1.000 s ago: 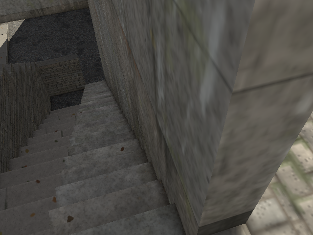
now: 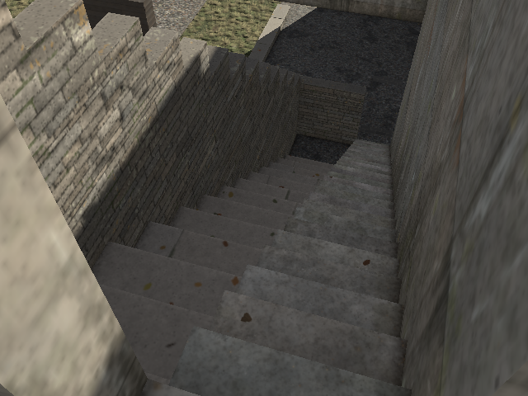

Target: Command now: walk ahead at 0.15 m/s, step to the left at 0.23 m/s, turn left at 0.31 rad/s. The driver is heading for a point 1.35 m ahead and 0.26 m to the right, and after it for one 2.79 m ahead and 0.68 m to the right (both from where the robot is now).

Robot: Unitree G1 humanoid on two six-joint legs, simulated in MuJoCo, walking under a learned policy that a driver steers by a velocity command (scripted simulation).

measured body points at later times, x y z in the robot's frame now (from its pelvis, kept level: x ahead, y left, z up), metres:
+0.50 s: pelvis +0.05 +0.09 -0.01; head +0.07 +0.09 +0.44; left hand +0.12 +0.37 -0.13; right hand +0.18 -0.14 -0.14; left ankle +0.00 +0.21 -0.75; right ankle -0.03 -0.07 -0.72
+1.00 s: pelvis +0.07 +0.09 -0.01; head +0.11 +0.09 +0.44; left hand +0.16 +0.36 -0.13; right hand +0.26 -0.18 -0.09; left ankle -0.01 +0.24 -0.67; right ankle +0.12 +0.01 -0.75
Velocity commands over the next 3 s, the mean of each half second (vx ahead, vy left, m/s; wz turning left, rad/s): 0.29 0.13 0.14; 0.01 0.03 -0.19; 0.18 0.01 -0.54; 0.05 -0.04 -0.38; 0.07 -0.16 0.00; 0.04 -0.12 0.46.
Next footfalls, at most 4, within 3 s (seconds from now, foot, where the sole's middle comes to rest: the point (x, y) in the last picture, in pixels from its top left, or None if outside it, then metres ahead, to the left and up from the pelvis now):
0.44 left None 0.04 0.21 -0.78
0.76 right None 0.16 0.00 -0.78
1.24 left None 0.04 0.25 -0.78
1.62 right None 0.18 -0.06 -0.78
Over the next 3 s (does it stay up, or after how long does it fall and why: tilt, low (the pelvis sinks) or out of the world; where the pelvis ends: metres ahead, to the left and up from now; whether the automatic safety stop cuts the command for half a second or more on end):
stays up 0.02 -0.05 0.00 its command is cut before an obstacle after 0.5 s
